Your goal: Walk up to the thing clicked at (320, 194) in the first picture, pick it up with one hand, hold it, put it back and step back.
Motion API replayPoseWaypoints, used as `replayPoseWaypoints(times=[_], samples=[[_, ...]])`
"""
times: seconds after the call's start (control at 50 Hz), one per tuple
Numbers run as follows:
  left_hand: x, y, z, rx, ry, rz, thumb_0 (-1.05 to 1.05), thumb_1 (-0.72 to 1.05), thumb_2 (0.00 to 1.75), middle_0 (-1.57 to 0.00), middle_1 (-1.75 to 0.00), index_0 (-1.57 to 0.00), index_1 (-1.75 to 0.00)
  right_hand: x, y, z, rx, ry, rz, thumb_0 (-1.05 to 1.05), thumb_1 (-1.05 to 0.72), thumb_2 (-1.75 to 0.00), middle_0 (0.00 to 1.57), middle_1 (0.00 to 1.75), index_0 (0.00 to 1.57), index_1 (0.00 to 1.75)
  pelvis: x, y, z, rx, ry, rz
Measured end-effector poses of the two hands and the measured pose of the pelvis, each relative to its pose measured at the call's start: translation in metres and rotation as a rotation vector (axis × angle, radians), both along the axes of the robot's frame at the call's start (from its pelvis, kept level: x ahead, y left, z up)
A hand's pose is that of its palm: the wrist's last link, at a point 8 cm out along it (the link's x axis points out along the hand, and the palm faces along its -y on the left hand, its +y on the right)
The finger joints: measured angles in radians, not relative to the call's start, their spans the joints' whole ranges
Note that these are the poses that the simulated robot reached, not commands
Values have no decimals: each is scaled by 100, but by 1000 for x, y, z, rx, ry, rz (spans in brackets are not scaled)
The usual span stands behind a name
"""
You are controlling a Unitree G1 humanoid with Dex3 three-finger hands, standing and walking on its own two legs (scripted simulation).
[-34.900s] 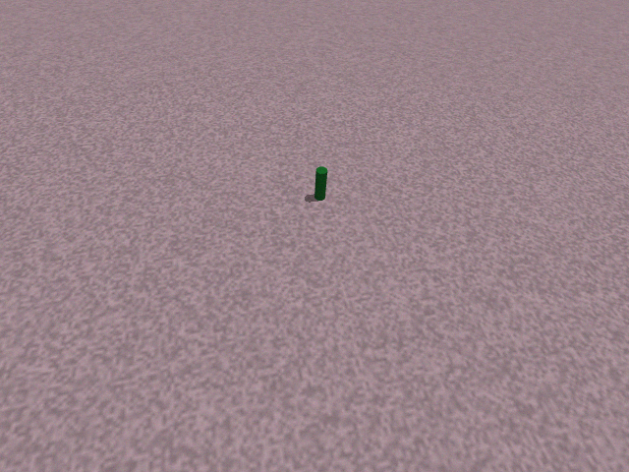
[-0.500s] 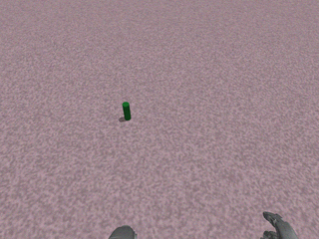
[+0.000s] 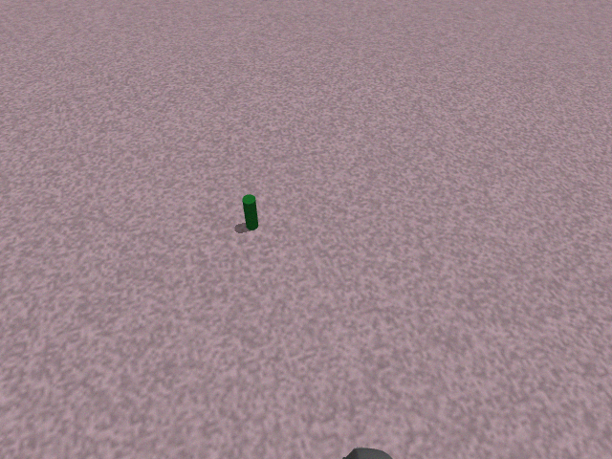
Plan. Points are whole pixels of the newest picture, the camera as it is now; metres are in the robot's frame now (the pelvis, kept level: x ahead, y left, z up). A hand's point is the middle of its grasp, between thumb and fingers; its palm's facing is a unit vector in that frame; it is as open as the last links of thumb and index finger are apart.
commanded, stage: step back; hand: left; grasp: from the side
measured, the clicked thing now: (250, 212) +1.07 +0.21 -0.68
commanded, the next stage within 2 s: stand in 0.40 s
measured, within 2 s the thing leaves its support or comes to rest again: neither
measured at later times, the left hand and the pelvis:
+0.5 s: hand out of the picture +0.14 +0.26 -0.14, palm faces +0.02 -0.94 -0.33, open 7.3 cm; pelvis +0.03 +0.01 +0.01, yaw +1 degrees
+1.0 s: hand out of the picture +0.07 +0.26 -0.14, palm faces +0.00 -0.94 -0.35, open 7.3 cm; pelvis +0.02 +0.00 +0.02, yaw +1 degrees
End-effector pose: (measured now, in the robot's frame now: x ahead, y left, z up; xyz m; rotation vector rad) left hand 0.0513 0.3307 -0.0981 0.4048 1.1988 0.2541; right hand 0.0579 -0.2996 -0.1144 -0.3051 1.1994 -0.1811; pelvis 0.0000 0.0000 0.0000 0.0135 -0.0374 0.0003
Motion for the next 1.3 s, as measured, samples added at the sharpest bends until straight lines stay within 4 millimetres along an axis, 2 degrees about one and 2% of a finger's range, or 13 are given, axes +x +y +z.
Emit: replayPoseWaypoints(times=[0.08,0.2,0.3,0.4,0.5,0.68,0.78,0.88,1.04,1.3], samples=[[32,-15,-5,-7,-74,-12,1,91,90,-20,-30,-21,-30,8,-10,-9,-8,6,-11,0,-90,-90,20,30,20,30,7,-7,-7,-10,-16,0],[58,-36,-5,-51,-113,-23,0,91,90,-20,-30,-21,-30,29,-9,-10,-8,-3,-10,0,-90,-90,20,30,20,30,17,-8,-5,-1,-6,9],[79,-36,-8,-85,-136,-19,1,90,90,-20,-30,-21,-30,33,-3,-8,-31,17,5,0,-90,-90,20,30,20,30,22,0,-4,3,2,23],[88,-28,-8,-105,-134,-7,1,90,90,-20,-30,-21,-30,34,6,0,-38,42,12,0,-90,-90,20,30,20,30,25,6,2,-11,9,22],[82,-22,-9,-113,-93,7,1,91,90,-20,-30,-21,-30,43,15,10,-31,21,25,0,-90,-90,20,30,20,30,28,9,9,-14,-2,17],[55,-23,-4,-113,-21,23,1,91,90,-20,-30,-21,-30,68,20,18,-10,-41,39,0,-90,-90,20,30,20,30,26,10,17,-12,-20,16],[40,-23,-2,-104,-1,31,1,91,90,-20,-30,-21,-30,72,21,18,3,-58,45,0,-90,-90,20,30,20,30,23,8,19,-10,-24,16],[27,-25,0,-95,18,39,1,91,90,-20,-30,-21,-30,66,18,16,12,-38,46,0,-90,-90,20,30,20,30,19,4,19,-8,-20,17],[14,-29,1,-87,50,44,1,91,90,-20,-30,-21,-30,43,9,10,17,21,33,0,-90,-90,20,30,20,30,16,-2,20,-6,-15,18],[20,-40,0,-89,54,28,1,91,90,-20,-30,-21,-30,19,-4,6,12,83,9,0,-90,-90,20,30,20,30,17,-11,19,-7,-1,17]])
